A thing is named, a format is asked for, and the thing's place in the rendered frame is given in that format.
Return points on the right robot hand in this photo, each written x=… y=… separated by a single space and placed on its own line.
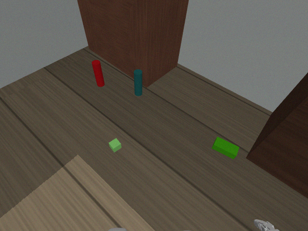
x=264 y=226

